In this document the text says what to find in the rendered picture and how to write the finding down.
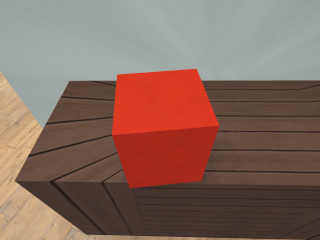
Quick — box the carton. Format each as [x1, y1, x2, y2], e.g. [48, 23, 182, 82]
[112, 69, 219, 188]

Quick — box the pedestal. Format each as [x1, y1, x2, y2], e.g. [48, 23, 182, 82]
[15, 80, 320, 240]

